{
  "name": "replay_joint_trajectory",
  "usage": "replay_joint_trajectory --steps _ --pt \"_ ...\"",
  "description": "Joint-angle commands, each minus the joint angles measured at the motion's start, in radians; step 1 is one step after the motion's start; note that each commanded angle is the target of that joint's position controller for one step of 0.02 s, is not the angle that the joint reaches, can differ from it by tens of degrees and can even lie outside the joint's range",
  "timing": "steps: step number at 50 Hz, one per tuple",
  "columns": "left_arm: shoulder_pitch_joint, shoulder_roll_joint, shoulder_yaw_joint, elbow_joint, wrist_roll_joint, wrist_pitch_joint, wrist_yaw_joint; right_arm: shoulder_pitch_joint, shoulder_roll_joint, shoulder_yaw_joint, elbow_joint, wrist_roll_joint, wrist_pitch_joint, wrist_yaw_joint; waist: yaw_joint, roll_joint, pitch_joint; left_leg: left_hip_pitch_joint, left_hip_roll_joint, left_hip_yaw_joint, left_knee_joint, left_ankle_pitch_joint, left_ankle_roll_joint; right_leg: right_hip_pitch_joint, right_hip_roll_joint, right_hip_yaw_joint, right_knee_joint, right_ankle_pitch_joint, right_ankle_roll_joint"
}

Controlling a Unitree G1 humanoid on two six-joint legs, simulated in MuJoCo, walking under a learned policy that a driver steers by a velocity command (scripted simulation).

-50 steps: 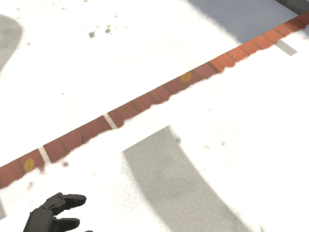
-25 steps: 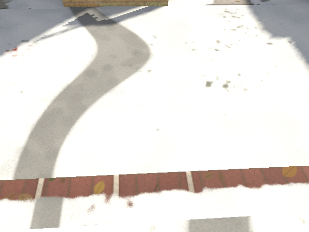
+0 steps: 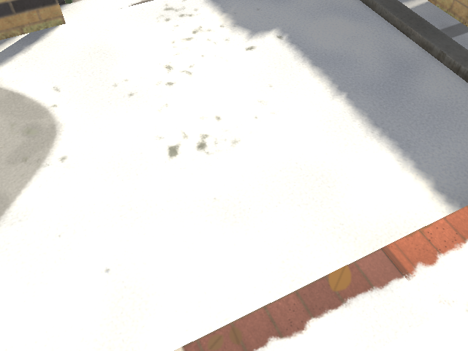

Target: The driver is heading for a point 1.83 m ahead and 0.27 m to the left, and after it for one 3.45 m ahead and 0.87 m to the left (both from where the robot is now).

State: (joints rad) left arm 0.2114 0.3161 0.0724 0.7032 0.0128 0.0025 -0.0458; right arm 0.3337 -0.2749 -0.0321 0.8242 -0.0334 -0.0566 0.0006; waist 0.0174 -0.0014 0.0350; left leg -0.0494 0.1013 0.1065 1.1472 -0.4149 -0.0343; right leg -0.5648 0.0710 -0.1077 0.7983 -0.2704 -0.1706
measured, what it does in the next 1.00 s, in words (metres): goes down, turning left: left foot, then right foot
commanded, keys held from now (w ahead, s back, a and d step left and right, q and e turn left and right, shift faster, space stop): w+e+shift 0.08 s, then w+q+shift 0.82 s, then w+e+shift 0.10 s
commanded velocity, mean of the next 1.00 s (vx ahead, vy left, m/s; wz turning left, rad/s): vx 0.99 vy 0.00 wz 0.36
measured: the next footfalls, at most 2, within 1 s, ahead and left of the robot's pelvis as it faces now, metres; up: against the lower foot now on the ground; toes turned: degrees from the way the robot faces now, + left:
left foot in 0.40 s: +0.58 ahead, +0.05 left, -0.02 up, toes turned -3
right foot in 0.58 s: +0.58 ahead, -0.12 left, +0.00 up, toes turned +9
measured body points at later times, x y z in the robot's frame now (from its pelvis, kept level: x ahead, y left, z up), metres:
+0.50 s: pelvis +0.46 -0.01 -0.02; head +0.48 -0.02 +0.43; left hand +0.58 +0.27 -0.12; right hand +0.50 -0.30 -0.15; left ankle +0.58 +0.06 -0.72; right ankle +0.26 -0.09 -0.57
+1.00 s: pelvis +0.98 +0.11 -0.14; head +1.01 +0.12 +0.31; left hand +1.00 +0.39 -0.25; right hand +1.12 -0.15 -0.28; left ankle +0.90 +0.13 -0.86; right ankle +1.12 -0.01 -0.80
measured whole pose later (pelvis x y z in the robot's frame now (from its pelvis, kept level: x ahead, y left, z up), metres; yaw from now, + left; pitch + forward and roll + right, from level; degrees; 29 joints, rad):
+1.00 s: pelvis +0.98 +0.11 -0.14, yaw +27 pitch +0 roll +3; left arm 0.16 0.24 -0.01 0.76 0.07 -0.07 -0.01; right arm 0.38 -0.30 -0.06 0.93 -0.03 -0.06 -0.01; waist 0.01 -0.03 0.06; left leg -0.15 -0.20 -0.02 0.56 -0.39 0.13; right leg -0.67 -0.14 0.09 1.14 -0.32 0.03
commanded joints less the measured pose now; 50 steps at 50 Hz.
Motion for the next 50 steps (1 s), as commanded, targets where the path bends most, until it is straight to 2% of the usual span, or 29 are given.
replay_joint_trajectory --steps 1,6,11,12,15,18,20,21,22,23,26,27,28,29,30,31,32,34,37,39,40,41,42,43,44,45,46,47,50 --pt "0.315 0.263 0.087 0.038 -0.003 -0.004 0.037 -0.183 -0.109 0.001 -0.223 0.006 -0.080 0.006 0.103 -0.012 -0.162 -0.804 -0.043 -0.177 0.376 0.094 0.036 0.785 -0.311 0.797 -0.521 -0.115 -0.212" --pt "0.171 0.102 0.023 0.014 -0.008 -0.058 0.045 -0.114 -0.080 0.022 -0.195 -0.034 0.002 0.021 -0.051 0.035 -0.004 -0.607 0.054 -0.141 0.025 0.139 0.002 0.308 -0.146 0.456 -0.612 -0.072 -0.141" --pt "0.221 0.126 0.020 0.045 -0.030 -0.103 0.026 -0.317 -0.032 0.044 -0.235 -0.003 0.005 0.053 0.031 -0.026 0.075 -0.461 -0.011 -0.008 -0.409 0.578 0.061 0.266 -0.082 0.215 -0.702 0.404 -0.030" --pt "0.207 0.155 0.025 0.046 -0.010 -0.111 0.024 -0.232 -0.060 0.020 -0.186 0.013 0.001 0.054 0.019 -0.060 0.004 -0.417 -0.027 -0.013 -0.292 0.704 0.093 0.342 -0.131 0.193 -0.655 0.569 -0.015" --pt "0.247 0.124 0.014 0.095 0.006 -0.126 0.046 -0.284 -0.104 -0.012 -0.185 0.028 -0.042 0.055 0.028 -0.056 0.047 -0.502 -0.058 -0.083 -0.481 0.821 0.176 0.528 -0.147 0.100 -0.581 0.529 0.057" --pt "0.186 0.148 0.013 0.091 0.017 -0.128 0.078 -0.141 -0.117 -0.029 -0.124 0.017 -0.050 0.052 -0.038 -0.039 0.001 -0.301 -0.164 0.009 -0.592 0.898 0.198 0.585 -0.156 0.012 -0.432 0.792 0.098" --pt "0.083 0.156 0.011 0.073 0.034 -0.117 0.103 0.232 -0.168 -0.058 0.008 0.012 -0.030 0.042 -0.198 -0.086 -0.118 -0.094 -0.173 -0.004 -0.583 0.842 0.209 0.647 -0.157 -0.029 0.020 0.973 0.123" --pt "0.149 0.127 0.000 0.067 -0.018 -0.109 0.085 0.272 -0.182 -0.070 0.037 0.013 -0.028 0.033 -0.147 0.095 -0.100 0.139 -0.229 0.037 -0.576 0.753 0.205 0.351 -0.106 -0.035 0.288 0.914 0.183" --pt "0.016 0.171 0.002 0.025 -0.052 -0.108 0.070 0.486 -0.213 -0.099 0.072 0.018 -0.024 0.030 -0.335 0.326 -0.122 0.475 -0.121 -0.206 -0.740 0.648 0.324 -0.100 0.032 -0.103 0.823 0.619 0.273" --pt "-0.132 0.142 -0.013 -0.056 -0.051 -0.122 0.073 0.465 -0.194 -0.087 0.093 0.011 -0.014 0.032 -0.334 0.403 -0.162 0.643 0.041 -0.517 -0.745 0.513 0.385 -0.449 0.062 0.064 1.079 -0.358 0.230" --pt "-0.195 0.075 -0.056 -0.125 0.046 -0.133 0.048 0.170 -0.146 -0.070 0.017 0.023 -0.026 0.010 -0.072 -0.146 0.067 -0.075 0.059 -0.677 -0.891 0.243 0.268 -0.166 -0.124 0.312 0.458 -0.453 0.124" --pt "-0.095 0.097 -0.072 -0.080 0.076 -0.134 0.050 -0.035 -0.133 -0.066 -0.058 0.021 -0.038 0.012 -0.012 -0.149 0.083 -0.414 -0.134 -0.200 -0.802 0.791 0.093 0.230 -0.191 0.285 0.066 -0.694 0.083" --pt "0.341 0.077 -0.065 0.065 0.104 -0.113 0.031 -0.358 -0.204 -0.092 -0.130 0.012 -0.029 0.001 0.274 -0.182 0.073 -0.821 -0.248 -0.075 -0.686 0.739 0.068 0.714 -0.087 0.027 -0.182 -0.486 0.097" --pt "0.614 0.138 -0.018 0.199 0.116 -0.075 0.030 -0.388 -0.145 -0.086 -0.127 0.004 -0.015 -0.007 0.379 -0.454 0.100 -1.103 -0.254 -0.226 -0.227 0.182 0.114 0.852 -0.169 0.087 -0.046 -0.227 0.077" --pt "0.565 0.175 -0.012 0.085 0.116 -0.074 0.042 -0.392 -0.043 -0.049 -0.192 0.030 -0.026 -0.018 0.389 -0.359 0.118 -1.209 -0.281 -0.315 -0.096 0.026 0.088 0.674 -0.431 0.580 -0.342 -0.623 0.020" --pt "0.445 0.173 -0.009 0.084 0.109 -0.077 0.068 -0.473 -0.093 -0.067 -0.219 0.040 -0.035 -0.015 0.334 -0.191 0.253 -1.261 -0.221 -0.465 -0.160 0.058 0.108 0.558 -0.500 0.772 -0.324 -0.528 -0.032" --pt "0.240 0.135 -0.020 0.063 0.092 -0.095 0.072 -0.419 -0.085 -0.066 -0.204 0.047 -0.043 -0.018 0.193 -0.171 0.327 -1.205 -0.195 -0.397 -0.250 0.113 0.104 0.462 -0.483 0.642 -0.271 -0.314 -0.002" --pt "0.101 0.078 -0.031 0.050 0.050 -0.133 0.069 -0.250 -0.095 -0.071 -0.111 -0.014 -0.013 0.025 0.062 -0.060 0.267 -0.787 -0.157 -0.106 -0.454 0.478 0.090 0.255 -0.307 0.300 -0.116 -0.186 0.049" --pt "0.059 0.103 -0.018 0.093 -0.022 -0.159 0.065 -0.011 -0.027 -0.050 -0.036 0.019 0.015 0.100 -0.082 -0.080 0.080 -0.229 -0.130 0.031 -0.543 0.926 0.133 0.103 -0.247 0.082 -0.003 0.064 0.074" --pt "0.086 0.095 -0.015 0.123 -0.027 -0.146 0.065 0.107 -0.072 -0.067 0.026 -0.005 0.034 0.088 -0.133 -0.007 -0.029 -0.018 -0.195 0.094 -0.531 0.786 0.172 0.184 -0.202 -0.033 0.255 0.453 0.086" --pt "0.044 0.110 -0.009 0.130 -0.015 -0.130 0.076 0.285 -0.106 -0.084 0.075 -0.015 0.038 0.084 -0.250 -0.008 -0.076 0.183 -0.161 0.040 -0.584 0.712 0.245 0.102 -0.191 -0.042 0.572 0.579 0.107" --pt "-0.098 0.088 0.001 0.119 -0.003 -0.111 0.083 0.463 -0.147 -0.105 0.122 -0.001 0.044 0.081 -0.410 0.102 -0.079 0.383 -0.077 -0.117 -0.719 0.695 0.361 -0.106 -0.066 -0.079 1.103 0.127 0.126" --pt "-0.221 -0.024 -0.030 0.041 0.027 -0.120 0.080 0.463 -0.229 -0.110 0.139 0.010 0.038 0.063 -0.364 0.178 -0.035 0.429 -0.034 -0.174 -0.573 0.835 0.309 -0.310 -0.026 -0.005 1.207 -0.328 0.110" --pt "-0.109 -0.028 -0.047 -0.059 0.029 -0.130 0.081 0.481 -0.269 -0.096 0.129 0.005 0.006 0.045 -0.241 0.207 -0.139 0.647 0.087 -0.387 -0.483 0.952 0.352 -0.514 -0.092 0.148 1.052 -0.316 0.124" --pt "-0.085 0.016 -0.058 -0.052 0.035 -0.134 0.080 0.422 -0.226 -0.095 0.118 -0.001 0.009 0.024 -0.220 0.108 -0.191 0.723 0.132 -0.567 -0.549 0.686 0.414 -0.642 -0.125 0.179 0.956 -0.271 0.126" --pt "-0.132 0.048 -0.056 -0.096 0.042 -0.133 0.069 0.275 -0.257 -0.105 0.071 -0.001 0.011 -0.022 -0.151 0.099 -0.151 0.545 0.222 -0.791 -0.746 0.360 0.456 -0.645 -0.153 0.247 0.763 -0.218 0.165" --pt "-0.095 0.100 -0.042 -0.037 0.060 -0.114 0.056 0.128 -0.224 -0.086 0.041 -0.004 0.009 -0.038 -0.074 -0.015 -0.097 0.321 0.211 -0.766 -0.824 0.186 0.440 -0.520 -0.197 0.238 0.648 -0.186 0.195" --pt "-0.039 0.120 -0.039 -0.018 0.077 -0.097 0.043 0.051 -0.215 -0.068 0.013 -0.004 -0.006 -0.041 -0.012 0.006 -0.020 0.065 0.218 -0.751 -0.829 0.297 0.443 -0.365 -0.240 0.248 0.490 -0.172 0.214" --pt "-0.053 0.065 -0.062 -0.011 0.046 -0.073 0.019 -0.039 -0.189 -0.053 0.015 0.009 -0.050 -0.011 0.034 0.007 0.072 -0.335 0.035 -0.393 -0.920 0.588 0.335 0.031 -0.261 0.141 0.070 0.152 0.199"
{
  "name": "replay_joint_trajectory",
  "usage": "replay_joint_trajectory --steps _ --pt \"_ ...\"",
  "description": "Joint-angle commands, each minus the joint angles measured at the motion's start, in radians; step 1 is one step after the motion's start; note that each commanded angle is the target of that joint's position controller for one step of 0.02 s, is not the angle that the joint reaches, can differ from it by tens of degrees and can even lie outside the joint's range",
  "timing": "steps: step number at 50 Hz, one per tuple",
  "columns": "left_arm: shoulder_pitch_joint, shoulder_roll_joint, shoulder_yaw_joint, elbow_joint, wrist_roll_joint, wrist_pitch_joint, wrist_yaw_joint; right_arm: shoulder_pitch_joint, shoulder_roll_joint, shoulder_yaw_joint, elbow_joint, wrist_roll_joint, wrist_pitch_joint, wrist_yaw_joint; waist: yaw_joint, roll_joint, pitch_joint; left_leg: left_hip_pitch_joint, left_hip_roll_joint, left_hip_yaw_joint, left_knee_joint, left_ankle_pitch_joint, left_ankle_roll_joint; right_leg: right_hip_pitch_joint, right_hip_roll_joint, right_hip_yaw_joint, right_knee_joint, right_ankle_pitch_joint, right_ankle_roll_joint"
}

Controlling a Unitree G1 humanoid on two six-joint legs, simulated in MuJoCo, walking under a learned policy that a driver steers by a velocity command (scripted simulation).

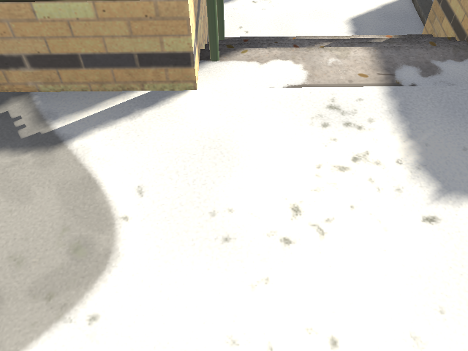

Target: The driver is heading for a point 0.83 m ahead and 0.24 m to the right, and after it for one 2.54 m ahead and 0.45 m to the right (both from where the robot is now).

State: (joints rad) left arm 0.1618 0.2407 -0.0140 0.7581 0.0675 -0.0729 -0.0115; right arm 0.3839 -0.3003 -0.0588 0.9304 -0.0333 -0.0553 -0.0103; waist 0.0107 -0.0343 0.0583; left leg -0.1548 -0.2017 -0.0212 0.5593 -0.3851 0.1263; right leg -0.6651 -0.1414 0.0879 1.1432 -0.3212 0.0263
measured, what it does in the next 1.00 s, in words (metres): walks ahead, turning right: right foot, then left foot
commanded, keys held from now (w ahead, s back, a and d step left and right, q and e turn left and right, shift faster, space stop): w+e+shift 0.58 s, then q+shift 0.42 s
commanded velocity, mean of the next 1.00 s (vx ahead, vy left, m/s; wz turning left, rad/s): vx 0.78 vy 0.00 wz -0.25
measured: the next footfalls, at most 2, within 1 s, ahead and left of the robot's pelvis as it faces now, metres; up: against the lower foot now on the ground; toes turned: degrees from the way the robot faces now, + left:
right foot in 0.16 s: +0.42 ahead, -0.15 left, +0.00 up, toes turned -6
left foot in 0.60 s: +0.88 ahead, -0.08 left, +0.00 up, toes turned -27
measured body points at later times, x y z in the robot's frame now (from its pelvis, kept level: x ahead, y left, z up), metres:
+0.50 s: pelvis +0.53 -0.12 +0.02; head +0.56 -0.13 +0.47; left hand +0.52 +0.16 -0.11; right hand +0.75 -0.37 -0.03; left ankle +0.79 -0.01 -0.66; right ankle +0.38 -0.15 -0.72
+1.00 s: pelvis +0.90 -0.23 +0.00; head +0.93 -0.26 +0.45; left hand +1.21 -0.12 -0.05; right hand +0.74 -0.46 -0.13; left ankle +0.84 -0.06 -0.68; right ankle +0.97 -0.35 -0.72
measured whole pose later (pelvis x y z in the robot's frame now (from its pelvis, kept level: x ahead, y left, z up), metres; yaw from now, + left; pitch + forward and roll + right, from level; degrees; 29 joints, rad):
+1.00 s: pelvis +0.90 -0.23 +0.00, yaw -16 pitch +1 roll +2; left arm -0.04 0.23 -0.02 0.63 0.03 -0.05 0.00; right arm 0.50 -0.27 -0.06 0.89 0.02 -0.02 -0.02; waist -0.14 -0.01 0.08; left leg -0.26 -0.10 -0.11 0.90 -0.57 0.01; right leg -0.48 0.00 0.03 0.61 -0.14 -0.03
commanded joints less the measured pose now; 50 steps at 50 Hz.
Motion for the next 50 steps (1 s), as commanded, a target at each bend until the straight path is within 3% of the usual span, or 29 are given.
replay_joint_trajectory --steps 1,3,5,6,8,9,10,11,12,13,16,21,26,28,29,30,31,32,33,34,36,38,40,43,46,47,48,49,50 --pt "-0.002 0.113 0.017 -0.063 -0.034 0.000 -0.022 -0.080 -0.166 -0.028 -0.082 0.023 -0.065 0.010 0.029 0.085 0.025 -0.227 0.292 -0.185 -0.367 0.549 0.142 0.239 -0.019 -0.104 -0.368 0.328 -0.033" --pt "-0.068 0.123 0.024 -0.061 -0.057 -0.005 -0.026 -0.007 -0.162 -0.026 -0.043 0.039 -0.074 0.031 -0.034 0.034 0.066 -0.089 0.275 -0.116 -0.432 0.636 0.120 0.257 0.025 -0.175 -0.478 0.442 -0.099" --pt "-0.039 0.137 0.039 -0.049 -0.053 -0.014 -0.031 0.011 -0.197 -0.033 -0.034 0.030 -0.073 0.034 -0.020 0.003 0.032 0.113 0.302 -0.050 -0.370 0.935 0.084 0.271 0.097 -0.209 -0.549 0.400 -0.148" --pt "0.052 0.151 0.053 -0.023 -0.056 -0.017 -0.032 -0.004 -0.223 -0.040 -0.033 0.011 -0.065 0.030 0.035 0.029 -0.033 0.182 0.319 -0.014 -0.246 1.121 0.068 0.340 0.150 -0.227 -0.540 0.338 -0.159" --pt "0.495 0.205 0.098 0.111 -0.063 0.004 -0.016 -0.133 -0.223 -0.048 -0.057 -0.023 -0.034 0.010 0.289 0.054 -0.211 0.095 0.297 0.072 0.300 1.244 0.014 0.705 0.219 -0.224 -0.499 0.216 -0.178" --pt "0.633 0.274 0.120 0.148 -0.060 0.023 0.001 -0.184 -0.117 -0.022 -0.076 -0.022 -0.038 0.012 0.330 -0.118 -0.214 -0.121 0.162 0.115 0.837 0.642 -0.021 0.815 0.094 0.015 -0.536 -0.021 -0.231" --pt "0.507 0.286 0.118 0.153 -0.047 0.037 -0.002 -0.008 0.024 0.015 -0.147 0.017 -0.062 0.044 0.074 -0.497 -0.283 -0.524 0.018 0.001 1.061 -0.063 -0.067 0.987 -0.099 0.721 -0.837 -0.210 -0.376" --pt "0.335 0.245 0.122 0.093 -0.042 0.035 -0.010 -0.052 -0.041 0.025 -0.155 0.004 -0.074 0.036 0.071 -0.279 -0.210 -0.662 0.118 -0.065 1.047 0.009 -0.038 0.970 -0.136 0.802 -0.931 -0.330 -0.409" --pt "0.291 0.199 0.120 0.080 -0.049 0.027 -0.011 -0.154 -0.069 0.026 -0.166 -0.004 -0.080 0.033 0.071 -0.061 -0.150 -0.638 0.183 -0.082 0.959 0.096 -0.036 0.847 -0.120 0.680 -0.908 -0.258 -0.383" --pt "0.297 0.175 0.116 0.101 -0.050 0.022 -0.009 -0.212 -0.060 0.033 -0.183 -0.018 -0.080 0.030 0.052 0.056 -0.086 -0.589 0.220 -0.072 0.852 0.114 -0.042 0.708 -0.076 0.569 -0.896 -0.132 -0.350" --pt "0.298 0.153 0.100 0.126 -0.065 -0.005 0.006 -0.255 -0.021 0.056 -0.229 -0.043 -0.036 0.036 -0.022 0.034 -0.010 -0.517 0.274 -0.055 0.665 0.069 -0.089 0.485 0.037 0.383 -0.924 0.026 -0.331" --pt "0.279 0.198 0.126 0.092 -0.072 -0.020 -0.001 -0.502 -0.008 0.089 -0.350 -0.011 -0.032 0.057 0.029 0.023 0.065 -0.367 0.253 0.046 0.138 0.386 -0.174 0.297 0.131 0.249 -1.044 0.271 -0.299" --pt "0.312 0.226 0.147 0.089 -0.086 -0.019 0.000 -0.485 -0.061 0.069 -0.368 0.007 -0.037 0.034 0.055 -0.011 -0.031 -0.190 0.207 0.017 -0.069 0.505 -0.138 0.514 0.099 0.277 -0.918 0.610 -0.211" --pt "0.289 0.286 0.161 0.080 -0.073 -0.016 0.005 -0.278 -0.134 0.034 -0.314 0.010 -0.045 0.009 -0.046 -0.001 -0.179 0.044 0.166 0.021 -0.061 0.331 -0.119 0.568 0.117 0.264 -0.623 0.855 -0.170" --pt "0.233 0.289 0.161 0.064 -0.064 -0.019 0.001 -0.079 -0.173 0.012 -0.266 0.009 -0.047 -0.010 -0.160 0.003 -0.265 0.257 0.222 -0.003 -0.029 0.258 -0.109 0.469 0.150 0.250 -0.379 0.796 -0.154" --pt "0.224 0.170 0.128 0.043 -0.052 -0.029 0.004 0.141 -0.232 -0.010 -0.232 -0.024 -0.052 -0.032 -0.222 0.105 -0.393 0.436 0.421 -0.177 -0.018 -0.012 -0.077 0.366 0.192 0.170 -0.049 0.479 -0.155" --pt "0.407 0.031 0.091 -0.004 -0.108 -0.030 0.004 0.057 -0.324 -0.028 -0.235 -0.052 -0.053 -0.025 -0.050 0.511 -0.515 0.611 0.709 -0.811 -0.211 0.116 0.093 0.088 0.327 0.051 0.268 -0.177 -0.093" --pt "0.393 0.115 0.090 0.051 -0.072 -0.013 0.021 -0.017 -0.231 -0.029 -0.247 -0.034 -0.048 -0.008 -0.061 0.320 -0.436 0.542 0.664 -0.855 -0.212 0.184 0.153 -0.038 0.242 0.047 0.342 -0.125 -0.108" --pt "0.265 0.134 0.092 0.052 -0.050 -0.007 0.019 -0.073 -0.114 -0.003 -0.248 -0.018 -0.053 0.002 -0.081 0.162 -0.292 0.403 0.590 -0.632 -0.183 0.413 0.149 -0.040 0.203 0.038 0.313 -0.057 -0.097" --pt "0.167 0.123 0.089 0.024 -0.041 -0.009 0.012 -0.073 -0.059 0.012 -0.213 -0.015 -0.056 0.010 -0.079 0.068 -0.192 0.272 0.535 -0.477 -0.173 0.712 0.139 -0.026 0.197 0.031 0.258 -0.050 -0.083" --pt "0.035 0.094 0.079 -0.042 -0.016 0.000 -0.003 0.031 -0.041 0.022 -0.124 0.011 -0.067 0.007 -0.081 0.123 -0.120 0.220 0.448 -0.322 -0.179 0.976 0.099 -0.058 0.180 0.031 0.119 -0.123 -0.065" --pt "0.013 0.073 0.062 -0.077 -0.009 0.013 -0.010 0.034 -0.035 0.025 -0.086 0.032 -0.067 0.004 -0.028 0.138 -0.111 0.174 0.416 -0.298 -0.206 1.051 0.084 -0.039 0.156 -0.009 -0.048 -0.141 -0.038" --pt "-0.017 0.051 0.039 -0.113 -0.021 0.012 -0.020 -0.045 -0.080 0.013 -0.097 0.021 -0.054 -0.002 0.023 0.116 -0.116 -0.002 0.349 -0.229 -0.233 1.086 0.062 0.145 0.175 -0.062 -0.324 0.007 -0.016" --pt "-0.024 0.082 0.031 -0.114 -0.054 0.028 -0.013 -0.073 -0.155 -0.022 -0.109 0.029 -0.029 0.009 0.047 0.166 -0.136 -0.187 0.276 -0.208 -0.235 0.848 -0.009 0.476 0.226 -0.077 -0.539 0.336 -0.022" --pt "0.031 0.159 0.051 -0.093 -0.023 0.029 0.023 -0.037 -0.138 -0.032 -0.117 0.053 -0.016 0.012 0.080 0.066 -0.122 -0.249 0.209 -0.234 -0.050 0.626 -0.085 0.661 0.145 -0.011 -0.646 0.504 -0.054" --pt "0.074 0.208 0.059 -0.098 -0.007 0.018 0.035 0.000 -0.117 -0.032 -0.133 0.059 -0.015 0.013 0.087 -0.033 -0.165 -0.304 0.148 -0.195 0.141 0.369 -0.109 0.757 0.002 0.079 -0.641 0.814 -0.079" --pt "0.140 0.243 0.061 -0.121 -0.001 0.016 0.034 0.138 -0.052 -0.023 -0.151 0.074 -0.001 -0.002 0.048 -0.198 -0.334 -0.333 0.079 -0.105 0.461 -0.287 -0.112 0.870 -0.322 0.268 -0.571 1.284 -0.166" --pt "0.164 0.190 0.058 -0.121 -0.043 0.029 0.022 0.234 -0.085 -0.031 -0.134 0.064 0.027 -0.025 0.030 -0.178 -0.426 -0.341 0.100 -0.061 0.618 -0.354 -0.104 0.866 -0.385 0.312 -0.553 1.406 -0.221" --pt "0.092 0.165 0.060 -0.140 -0.062 0.037 0.025 0.232 -0.094 -0.034 -0.123 0.044 0.051 -0.031 0.013 -0.145 -0.396 -0.382 0.130 -0.033 0.711 -0.273 -0.117 0.807 -0.352 0.287 -0.610 1.188 -0.250"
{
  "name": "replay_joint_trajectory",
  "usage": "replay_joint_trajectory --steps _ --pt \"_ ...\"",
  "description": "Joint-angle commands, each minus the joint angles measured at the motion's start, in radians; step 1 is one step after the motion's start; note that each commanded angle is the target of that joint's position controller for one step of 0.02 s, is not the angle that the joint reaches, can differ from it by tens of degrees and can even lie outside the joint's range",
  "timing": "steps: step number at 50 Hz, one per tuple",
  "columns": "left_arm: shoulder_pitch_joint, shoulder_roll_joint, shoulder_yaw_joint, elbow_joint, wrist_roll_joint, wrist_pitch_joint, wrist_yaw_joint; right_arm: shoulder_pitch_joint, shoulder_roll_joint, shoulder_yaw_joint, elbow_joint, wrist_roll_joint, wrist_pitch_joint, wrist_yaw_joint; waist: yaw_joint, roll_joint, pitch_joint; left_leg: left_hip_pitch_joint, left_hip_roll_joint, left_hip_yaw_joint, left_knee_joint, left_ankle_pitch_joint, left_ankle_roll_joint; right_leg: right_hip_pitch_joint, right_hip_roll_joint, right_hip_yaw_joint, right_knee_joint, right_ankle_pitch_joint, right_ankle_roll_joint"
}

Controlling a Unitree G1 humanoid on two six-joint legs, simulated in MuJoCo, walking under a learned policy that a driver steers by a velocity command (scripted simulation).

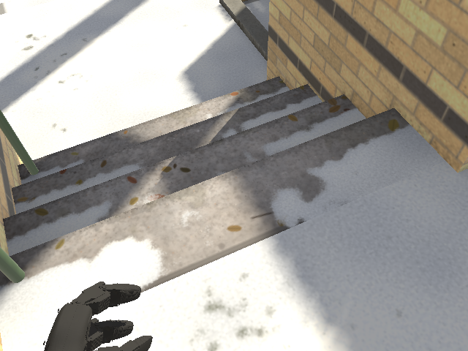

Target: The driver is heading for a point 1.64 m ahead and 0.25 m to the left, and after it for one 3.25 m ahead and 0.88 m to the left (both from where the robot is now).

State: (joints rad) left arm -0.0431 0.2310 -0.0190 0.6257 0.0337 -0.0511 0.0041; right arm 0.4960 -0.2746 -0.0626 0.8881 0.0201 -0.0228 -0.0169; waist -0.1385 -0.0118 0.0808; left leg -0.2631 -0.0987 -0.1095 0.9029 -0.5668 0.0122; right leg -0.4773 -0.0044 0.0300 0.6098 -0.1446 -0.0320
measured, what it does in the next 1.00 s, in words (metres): steps on the spot: left foot, then right foot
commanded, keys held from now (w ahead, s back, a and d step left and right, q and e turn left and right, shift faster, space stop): q+shift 0.38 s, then e+shift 0.62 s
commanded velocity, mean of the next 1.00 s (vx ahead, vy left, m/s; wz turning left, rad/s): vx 0.04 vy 0.00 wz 0.12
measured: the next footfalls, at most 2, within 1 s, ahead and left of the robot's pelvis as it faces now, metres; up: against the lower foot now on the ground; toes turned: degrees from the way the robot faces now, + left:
left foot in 0.34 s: +0.07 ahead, +0.14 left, +0.00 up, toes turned +23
right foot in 0.88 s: +0.07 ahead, -0.05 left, +0.00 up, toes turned +6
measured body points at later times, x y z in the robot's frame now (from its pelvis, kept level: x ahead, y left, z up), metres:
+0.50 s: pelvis +0.04 +0.05 +0.01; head +0.05 +0.09 +0.46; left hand +0.02 +0.34 -0.12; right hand +0.30 -0.14 -0.05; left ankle +0.04 +0.12 -0.72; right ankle +0.10 -0.09 -0.65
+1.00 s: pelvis +0.04 +0.02 +0.01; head +0.07 -0.01 +0.46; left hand +0.11 +0.32 -0.08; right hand +0.20 -0.25 -0.11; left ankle +0.02 +0.15 -0.66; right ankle +0.03 -0.06 -0.72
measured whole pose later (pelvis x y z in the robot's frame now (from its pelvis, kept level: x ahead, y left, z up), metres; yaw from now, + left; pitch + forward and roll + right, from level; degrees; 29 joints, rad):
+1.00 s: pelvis +0.04 +0.02 +0.01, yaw +3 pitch +0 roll +1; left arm 0.27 0.30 0.07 0.69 0.00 0.06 -0.01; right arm 0.15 -0.31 -0.06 0.71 -0.02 0.05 -0.02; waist 0.01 0.04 0.06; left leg -0.47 0.01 0.02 1.01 -0.45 -0.04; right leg -0.24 0.07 0.03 0.54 -0.30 -0.08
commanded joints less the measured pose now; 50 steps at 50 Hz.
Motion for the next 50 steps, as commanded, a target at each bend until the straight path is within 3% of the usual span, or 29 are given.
replay_joint_trajectory --steps 1,2,4,7,11,13,15,16,17,18,19,20,21,22,23,24,26,27,31,35,39,41,43,44,45,46,47,49,50 --pt "0.222 0.123 0.054 -0.026 -0.029 0.020 0.017 0.057 -0.124 -0.034 -0.087 -0.034 0.037 -0.018 0.148 -0.126 -0.323 -0.304 0.063 0.074 0.379 -0.013 -0.020 0.518 -0.409 0.275 -0.138 0.793 -0.183" --pt "0.174 0.099 0.045 -0.028 -0.021 0.023 0.027 0.009 -0.127 -0.041 -0.100 -0.040 0.051 -0.005 0.127 -0.134 -0.243 -0.312 0.082 0.077 0.379 0.034 -0.038 0.441 -0.354 0.207 -0.183 0.702 -0.175" --pt "0.162 0.111 0.051 -0.016 -0.014 0.023 0.039 -0.023 -0.102 -0.044 -0.119 -0.039 0.077 0.013 0.102 -0.132 -0.174 -0.277 0.097 0.090 0.369 0.086 -0.060 0.329 -0.320 0.100 -0.235 0.656 -0.178" --pt "0.171 0.112 0.062 0.000 -0.006 0.016 0.042 -0.089 -0.064 -0.039 -0.166 -0.035 0.097 0.026 0.089 -0.117 -0.184 -0.268 0.115 0.102 0.293 0.140 -0.058 0.301 -0.328 0.028 -0.264 0.532 -0.187" --pt "0.147 0.132 0.078 0.000 0.001 0.017 0.030 -0.203 -0.043 -0.024 -0.242 -0.027 0.119 0.058 0.094 -0.171 -0.168 -0.132 0.155 0.133 0.005 0.252 -0.024 0.213 -0.321 -0.094 -0.279 0.262 -0.133" --pt "0.169 0.162 0.093 0.001 0.004 0.023 0.018 -0.250 -0.066 -0.028 -0.265 -0.019 0.120 0.069 0.114 -0.174 -0.165 -0.066 0.129 0.184 -0.095 0.243 -0.010 0.199 -0.338 -0.129 -0.248 0.152 -0.105" --pt "0.200 0.189 0.107 0.006 -0.007 0.030 0.006 -0.284 -0.089 -0.034 -0.288 -0.023 0.119 0.072 0.123 -0.158 -0.153 -0.006 0.114 0.211 -0.209 0.240 0.008 0.194 -0.361 -0.151 -0.188 0.066 -0.071" --pt "0.209 0.196 0.112 0.009 -0.013 0.038 0.001 -0.261 -0.099 -0.039 -0.283 -0.028 0.112 0.070 0.105 -0.117 -0.154 0.065 0.096 0.212 -0.298 0.275 0.023 0.162 -0.343 -0.182 -0.110 -0.017 -0.030" --pt "0.264 0.187 0.116 0.026 -0.007 0.051 -0.006 -0.198 -0.135 -0.049 -0.258 -0.040 0.099 0.061 0.085 0.014 -0.153 0.164 0.110 0.115 -0.414 0.331 0.046 0.081 -0.290 -0.224 0.056 -0.171 0.029" --pt "0.321 0.109 0.098 0.007 0.002 0.072 -0.016 -0.193 -0.265 -0.070 -0.276 -0.042 0.082 0.040 0.122 0.340 -0.097 0.194 0.378 -0.281 -0.554 0.584 0.112 -0.140 -0.157 -0.295 0.378 -0.556 0.110" --pt "0.199 0.132 0.090 -0.068 0.011 0.094 0.000 -0.167 -0.349 -0.099 -0.315 -0.043 0.079 0.029 0.048 0.318 -0.133 0.127 0.483 -0.489 -0.593 0.746 0.270 -0.242 -0.048 -0.087 0.514 -0.573 0.129" --pt "0.178 0.152 0.093 -0.056 -0.001 0.102 0.011 -0.172 -0.294 -0.085 -0.300 -0.045 0.082 0.025 0.055 0.199 -0.143 0.145 0.445 -0.351 -0.587 0.679 0.273 -0.236 -0.080 -0.028 0.560 -0.464 0.115" --pt "0.205 0.147 0.093 -0.033 -0.019 0.098 0.016 -0.250 -0.240 -0.063 -0.307 -0.044 0.085 0.018 0.097 0.195 -0.111 0.095 0.387 -0.246 -0.592 0.648 0.241 -0.204 -0.081 -0.020 0.536 -0.351 0.097" --pt "0.244 0.157 0.096 0.004 -0.020 0.091 0.017 -0.327 -0.190 -0.045 -0.313 -0.041 0.086 0.013 0.138 0.171 -0.115 0.089 0.317 -0.162 -0.585 0.653 0.202 -0.155 -0.084 -0.021 0.516 -0.268 0.088" --pt "0.299 0.172 0.102 0.042 -0.006 0.092 0.015 -0.366 -0.149 -0.030 -0.317 -0.029 0.082 0.006 0.155 0.178 -0.134 0.088 0.287 -0.096 -0.576 0.736 0.192 -0.104 -0.069 -0.048 0.534 -0.222 0.084" --pt "0.333 0.178 0.104 0.070 -0.003 0.099 0.010 -0.370 -0.108 -0.012 -0.312 -0.025 0.076 0.005 0.160 0.161 -0.163 0.088 0.284 -0.057 -0.581 0.796 0.188 -0.048 -0.060 -0.054 0.549 -0.207 0.080" --pt "0.349 0.144 0.093 0.097 -0.021 0.113 -0.005 -0.371 -0.049 0.018 -0.293 -0.032 0.057 0.002 0.163 0.096 -0.169 0.087 0.295 -0.012 -0.613 0.759 0.172 0.032 -0.054 -0.032 0.469 -0.195 0.073" --pt "0.345 0.123 0.086 0.105 -0.028 0.119 -0.012 -0.368 -0.041 0.026 -0.281 -0.039 0.049 -0.002 0.156 0.090 -0.148 0.086 0.301 0.004 -0.634 0.688 0.161 0.058 -0.045 -0.011 0.396 -0.191 0.070" --pt "0.317 0.165 0.103 0.100 -0.019 0.122 -0.026 -0.334 -0.121 0.006 -0.244 -0.045 0.048 -0.018 0.121 0.123 -0.078 0.138 0.358 -0.004 -0.637 0.542 0.182 0.031 -0.003 -0.007 0.307 -0.246 0.051" --pt "0.301 0.140 0.099 0.081 -0.021 0.117 -0.033 -0.333 -0.109 0.004 -0.233 -0.045 0.051 -0.021 0.117 0.099 -0.065 0.162 0.393 0.013 -0.608 0.570 0.212 0.034 -0.022 -0.046 0.260 -0.315 0.045" --pt "0.313 0.123 0.097 0.057 -0.033 0.116 -0.039 -0.342 -0.114 -0.007 -0.225 -0.049 0.048 -0.016 0.127 0.118 -0.102 0.169 0.414 0.062 -0.547 0.705 0.212 0.091 -0.020 -0.086 0.185 -0.346 0.032" --pt "0.321 0.118 0.099 0.043 -0.037 0.113 -0.044 -0.349 -0.122 -0.013 -0.221 -0.048 0.046 -0.012 0.135 0.126 -0.130 0.167 0.422 0.093 -0.508 0.735 0.193 0.138 -0.012 -0.105 0.117 -0.333 0.017" --pt "0.348 0.112 0.098 0.035 -0.029 0.104 -0.045 -0.371 -0.136 -0.021 -0.220 -0.040 0.040 -0.009 0.177 0.108 -0.149 0.095 0.402 0.164 -0.426 0.657 0.127 0.263 0.007 -0.113 -0.065 -0.203 -0.012" --pt "0.392 0.150 0.110 0.047 -0.030 0.096 -0.041 -0.357 -0.132 -0.026 -0.214 -0.041 0.043 -0.004 0.198 0.031 -0.133 0.007 0.353 0.222 -0.307 0.507 0.048 0.336 -0.025 -0.003 -0.211 -0.080 -0.042" --pt "0.412 0.277 0.138 0.033 -0.018 0.085 -0.028 -0.325 -0.075 -0.016 -0.239 -0.048 0.051 0.001 0.175 -0.227 -0.118 -0.238 0.216 0.311 -0.040 0.113 -0.040 0.447 -0.274 0.378 -0.313 0.163 -0.115" --pt "0.455 0.354 0.166 0.034 -0.014 0.088 -0.024 -0.459 -0.061 -0.002 -0.305 -0.048 0.066 -0.008 0.229 -0.277 -0.060 -0.408 0.060 0.169 0.114 -0.107 -0.061 0.402 -0.368 0.558 -0.295 0.478 -0.273" --pt "0.463 0.320 0.165 0.035 -0.017 0.092 -0.014 -0.449 -0.075 -0.001 -0.296 -0.047 0.072 -0.014 0.214 -0.118 -0.072 -0.428 0.101 0.077 0.212 -0.053 -0.064 0.430 -0.331 0.471 -0.279 0.439 -0.289" --pt "0.306 0.256 0.146 -0.001 -0.032 0.108 -0.003 -0.400 -0.097 -0.007 -0.266 -0.038 0.057 -0.007 0.143 -0.060 -0.050 -0.422 0.125 0.051 0.190 0.137 -0.061 0.395 -0.201 0.341 -0.283 0.299 -0.218" --pt "0.275 0.237 0.141 -0.014 -0.042 0.110 0.000 -0.388 -0.115 -0.012 -0.260 -0.051 0.054 -0.002 0.140 -0.077 -0.069 -0.410 0.122 0.058 0.194 0.180 -0.067 0.406 -0.168 0.318 -0.273 0.340 -0.201"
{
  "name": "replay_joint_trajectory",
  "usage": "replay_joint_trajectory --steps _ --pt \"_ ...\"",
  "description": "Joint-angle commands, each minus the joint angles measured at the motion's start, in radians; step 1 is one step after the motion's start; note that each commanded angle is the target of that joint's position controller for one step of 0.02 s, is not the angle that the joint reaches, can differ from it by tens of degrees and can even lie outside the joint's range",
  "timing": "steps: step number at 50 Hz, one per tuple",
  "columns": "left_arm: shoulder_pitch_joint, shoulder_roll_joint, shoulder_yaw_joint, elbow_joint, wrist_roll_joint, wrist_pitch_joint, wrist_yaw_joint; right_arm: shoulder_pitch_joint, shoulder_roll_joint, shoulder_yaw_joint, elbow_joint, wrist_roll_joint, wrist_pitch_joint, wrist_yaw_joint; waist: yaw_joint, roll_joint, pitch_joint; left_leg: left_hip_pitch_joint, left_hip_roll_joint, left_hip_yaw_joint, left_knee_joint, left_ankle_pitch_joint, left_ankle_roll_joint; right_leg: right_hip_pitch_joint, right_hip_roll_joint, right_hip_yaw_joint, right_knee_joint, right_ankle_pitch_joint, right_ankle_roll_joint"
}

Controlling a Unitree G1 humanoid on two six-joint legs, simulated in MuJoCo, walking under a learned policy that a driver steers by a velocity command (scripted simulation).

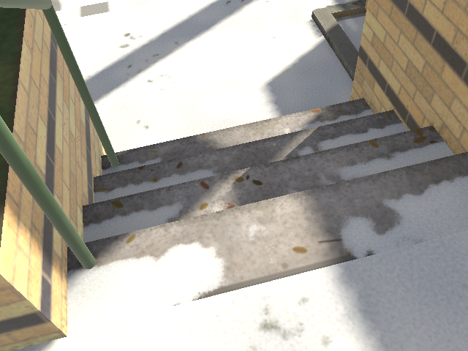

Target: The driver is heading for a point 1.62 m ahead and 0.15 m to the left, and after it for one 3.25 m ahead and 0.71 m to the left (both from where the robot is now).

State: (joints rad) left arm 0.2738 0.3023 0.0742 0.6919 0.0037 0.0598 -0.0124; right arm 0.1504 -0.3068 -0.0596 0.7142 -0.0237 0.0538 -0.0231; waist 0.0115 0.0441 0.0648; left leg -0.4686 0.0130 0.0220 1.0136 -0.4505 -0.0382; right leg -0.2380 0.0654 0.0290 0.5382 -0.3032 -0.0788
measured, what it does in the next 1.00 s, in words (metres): walks ahead, turning left: left foot, then right foot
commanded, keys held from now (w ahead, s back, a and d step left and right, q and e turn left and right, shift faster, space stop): w+e+shift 0.14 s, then w+q+shift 0.76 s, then w+e+shift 0.10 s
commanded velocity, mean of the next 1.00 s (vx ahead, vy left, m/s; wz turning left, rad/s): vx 0.77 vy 0.00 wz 0.25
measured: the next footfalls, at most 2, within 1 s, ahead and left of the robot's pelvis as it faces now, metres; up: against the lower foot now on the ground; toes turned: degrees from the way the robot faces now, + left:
left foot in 0.44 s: +0.24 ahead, +0.11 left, +0.00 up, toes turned -4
right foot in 0.88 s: +0.73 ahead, -0.01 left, +0.00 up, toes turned +22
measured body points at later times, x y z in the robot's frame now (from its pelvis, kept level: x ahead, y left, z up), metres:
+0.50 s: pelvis +0.18 +0.04 -0.01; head +0.19 +0.06 +0.44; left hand +0.28 +0.31 -0.13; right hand +0.30 -0.25 -0.09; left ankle +0.20 +0.11 -0.74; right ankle +0.01 -0.07 -0.69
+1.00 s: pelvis +0.59 +0.08 -0.02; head +0.62 +0.10 +0.43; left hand +0.68 +0.39 -0.10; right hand +0.72 -0.19 -0.13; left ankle +0.37 +0.11 -0.61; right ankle +0.69 -0.02 -0.74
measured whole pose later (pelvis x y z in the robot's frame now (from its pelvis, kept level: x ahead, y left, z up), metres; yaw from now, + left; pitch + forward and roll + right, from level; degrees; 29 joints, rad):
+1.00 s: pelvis +0.59 +0.08 -0.02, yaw +20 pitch +2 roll -3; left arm 0.12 0.29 0.02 0.66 0.04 -0.07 0.01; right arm 0.36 -0.33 -0.05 0.82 -0.02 -0.05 0.00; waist -0.03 0.03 0.04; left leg -0.29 -0.09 -0.09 1.31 -0.34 0.12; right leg -0.42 0.04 -0.01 0.59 -0.23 -0.01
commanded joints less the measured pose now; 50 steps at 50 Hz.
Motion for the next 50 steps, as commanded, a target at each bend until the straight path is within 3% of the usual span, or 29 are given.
replay_joint_trajectory --steps 1,3,5,7,10,16,19,21,22,23,24,25,26,27,30,33,34,36,39,41,42,43,44,45,46,47,48,49,50 --pt "-0.017 0.156 0.046 -0.079 -0.011 -0.003 0.011 -0.012 -0.092 -0.016 -0.071 -0.022 -0.023 0.016 -0.001 -0.124 -0.123 -0.173 0.007 -0.068 0.085 0.096 -0.023 0.189 -0.208 0.321 -0.228 0.307 -0.153" --pt "0.028 0.162 0.047 -0.070 -0.005 -0.011 -0.005 -0.035 -0.093 -0.016 -0.076 -0.026 -0.021 0.037 0.027 -0.131 -0.114 -0.204 0.006 -0.070 0.028 0.127 -0.027 0.188 -0.191 0.405 -0.318 -0.207 -0.159" --pt "0.056 0.180 0.052 -0.063 0.002 -0.020 -0.011 -0.084 -0.097 -0.016 -0.089 -0.022 -0.025 0.047 0.046 -0.157 -0.056 -0.243 -0.002 -0.075 -0.061 0.140 -0.040 0.176 -0.194 0.473 -0.361 -0.342 -0.166" --pt "0.079 0.192 0.054 -0.057 0.008 -0.033 -0.009 -0.116 -0.093 -0.013 -0.093 -0.021 -0.040 0.049 0.060 -0.159 -0.035 -0.247 -0.009 -0.079 -0.146 0.163 -0.052 0.172 -0.187 0.492 -0.354 -0.313 -0.171" --pt "0.092 0.159 0.036 -0.040 0.010 -0.067 -0.003 -0.095 -0.077 -0.002 -0.068 -0.018 -0.061 0.055 0.067 -0.192 -0.051 -0.192 0.013 -0.038 -0.274 0.251 -0.046 0.178 -0.188 0.419 -0.348 -0.206 -0.155" --pt "0.090 0.182 0.028 -0.028 0.020 -0.111 -0.008 -0.160 -0.099 0.003 -0.107 0.009 -0.076 0.070 0.087 -0.176 0.020 -0.101 0.039 -0.002 -0.387 0.236 0.055 0.125 -0.278 0.385 -0.403 -0.235 -0.145" --pt "0.057 0.191 0.025 -0.017 0.026 -0.123 0.004 -0.100 -0.102 0.003 -0.110 0.014 -0.078 0.081 0.039 -0.139 0.053 0.000 0.024 0.008 -0.426 0.190 0.128 0.106 -0.313 0.298 -0.428 -0.166 -0.128" --pt "0.019 0.185 0.018 -0.013 0.029 -0.129 0.008 0.073 -0.114 -0.009 -0.058 0.010 -0.082 0.072 -0.061 -0.088 -0.014 0.254 -0.052 0.064 -0.496 0.171 0.173 0.053 -0.262 0.156 -0.248 0.204 -0.093" --pt "0.014 0.153 0.005 -0.013 0.039 -0.132 0.012 0.291 -0.161 -0.032 0.013 0.004 -0.094 0.061 -0.152 0.009 -0.127 0.519 -0.050 -0.007 -0.510 0.099 0.200 -0.049 -0.191 0.041 0.075 0.452 -0.065" --pt "-0.017 0.092 -0.020 -0.074 0.027 -0.143 0.010 0.451 -0.278 -0.060 0.031 -0.010 -0.103 0.051 -0.195 0.230 -0.212 0.706 0.194 -0.490 -0.695 -0.330 0.294 -0.317 -0.080 -0.078 0.480 0.317 0.007" --pt "-0.064 0.069 -0.029 -0.101 0.040 -0.151 0.006 0.392 -0.254 -0.051 0.023 -0.002 -0.105 0.062 -0.138 0.257 -0.127 0.744 0.267 -0.880 -0.860 -0.445 0.328 -0.608 0.035 0.005 0.615 -0.110 0.033" --pt "-0.127 0.109 -0.027 -0.105 0.058 -0.156 0.004 0.301 -0.196 -0.039 0.009 0.005 -0.102 0.069 -0.110 0.085 -0.054 0.672 0.269 -0.799 -0.805 -0.338 0.320 -0.674 -0.044 0.074 0.695 -0.032 0.025" --pt "-0.126 0.120 -0.028 -0.095 0.063 -0.165 -0.004 0.284 -0.187 -0.042 -0.001 0.009 -0.103 0.066 -0.093 0.005 -0.061 0.610 0.234 -0.675 -0.779 -0.209 0.314 -0.638 -0.088 0.071 0.683 0.037 0.033" --pt "-0.117 0.115 -0.031 -0.094 0.068 -0.168 -0.010 0.287 -0.179 -0.040 0.001 0.012 -0.103 0.059 -0.075 -0.024 -0.064 0.551 0.195 -0.606 -0.800 -0.160 0.308 -0.597 -0.112 0.064 0.645 0.050 0.044" --pt "-0.130 0.088 -0.052 -0.103 0.081 -0.135 -0.024 0.294 -0.126 -0.026 0.014 0.023 -0.119 0.039 -0.037 0.022 0.004 0.406 0.100 -0.502 -0.868 -0.037 0.308 -0.551 -0.133 0.029 0.542 0.063 0.097" --pt "-0.262 0.083 -0.062 -0.150 0.065 -0.113 -0.028 0.328 -0.132 -0.033 0.018 0.025 -0.125 0.038 -0.060 -0.017 0.060 0.343 0.073 -0.471 -0.902 0.186 0.328 -0.577 -0.119 -0.025 0.389 0.144 0.133" --pt "-0.319 0.075 -0.066 -0.168 0.060 -0.115 -0.030 0.341 -0.155 -0.040 0.028 0.025 -0.122 0.033 -0.081 -0.022 0.067 0.330 0.060 -0.460 -0.901 0.271 0.317 -0.558 -0.109 -0.032 0.323 0.200 0.142" --pt "-0.387 0.049 -0.080 -0.190 0.046 -0.119 -0.034 0.381 -0.151 -0.040 0.052 0.030 -0.119 0.024 -0.107 0.014 0.050 0.343 0.037 -0.436 -0.869 0.451 0.299 -0.502 -0.077 -0.046 0.207 0.288 0.141" --pt "-0.445 0.052 -0.085 -0.218 0.033 -0.125 -0.034 0.418 -0.144 -0.038 0.078 0.033 -0.123 0.021 -0.130 0.047 0.025 0.380 0.059 -0.452 -0.844 0.702 0.276 -0.385 -0.050 -0.053 0.114 0.347 0.108" --pt "-0.394 0.078 -0.074 -0.204 0.032 -0.130 -0.026 0.358 -0.180 -0.048 0.067 0.034 -0.126 0.015 -0.086 0.039 -0.005 0.376 0.060 -0.429 -0.775 0.859 0.233 -0.210 -0.015 -0.047 0.023 0.312 0.085" --pt "-0.311 0.092 -0.063 -0.184 0.032 -0.127 -0.021 0.341 -0.181 -0.042 0.070 0.032 -0.130 0.004 -0.040 0.022 -0.096 0.381 0.059 -0.418 -0.647 1.024 0.205 -0.025 0.015 -0.032 -0.002 0.247 0.073" --pt "-0.124 0.134 -0.039 -0.143 0.018 -0.124 -0.004 0.322 -0.220 -0.049 0.074 0.024 -0.130 0.006 0.058 0.019 -0.208 0.333 0.046 -0.408 -0.434 1.100 0.187 0.210 0.023 -0.033 0.016 0.167 0.059" --pt "0.076 0.188 -0.010 -0.095 0.017 -0.126 0.022 0.262 -0.229 -0.050 0.060 0.017 -0.138 0.013 0.174 0.004 -0.279 0.185 0.008 -0.398 -0.187 0.989 0.171 0.452 -0.060 0.028 0.028 0.079 0.039" --pt "0.244 0.267 0.022 -0.073 0.056 -0.130 0.047 0.284 -0.093 -0.020 0.035 0.024 -0.151 0.016 0.193 -0.169 -0.418 -0.020 -0.070 -0.292 0.183 0.487 0.162 0.699 -0.318 0.322 -0.020 -0.366 -0.016" --pt "0.194 0.301 0.035 -0.061 0.045 -0.128 0.037 0.370 -0.035 0.009 -0.003 0.057 -0.140 0.017 0.101 -0.428 -0.579 -0.175 -0.134 -0.179 0.418 0.003 0.139 0.767 -0.529 0.844 -0.195 -0.467 -0.129" --pt "0.095 0.203 0.024 -0.067 0.030 -0.121 0.033 0.297 -0.099 0.001 0.026 0.021 -0.127 0.007 0.102 -0.256 -0.410 -0.237 -0.070 -0.156 0.468 0.117 0.149 0.608 -0.449 0.794 -0.218 -0.343 -0.141" --pt "0.080 0.140 0.012 -0.042 0.030 -0.126 0.034 0.217 -0.096 0.001 0.016 0.001 -0.124 0.013 0.108 -0.136 -0.263 -0.251 -0.038 -0.154 0.461 0.152 0.152 0.462 -0.410 0.641 -0.209 -0.208 -0.155" --pt "0.108 0.108 0.001 -0.016 0.034 -0.126 0.023 0.115 -0.097 0.001 -0.010 -0.013 -0.123 0.021 0.124 -0.046 -0.169 -0.225 -0.022 -0.143 0.406 0.146 0.158 0.323 -0.355 0.512 -0.206 0.015 -0.147" --pt "0.096 0.106 -0.002 0.017 0.035 -0.139 0.023 0.100 -0.066 0.007 -0.053 -0.009 -0.114 0.031 0.073 -0.132 -0.120 -0.264 -0.013 -0.188 0.372 0.096 0.156 0.253 -0.345 0.516 -0.214 -0.037 -0.175"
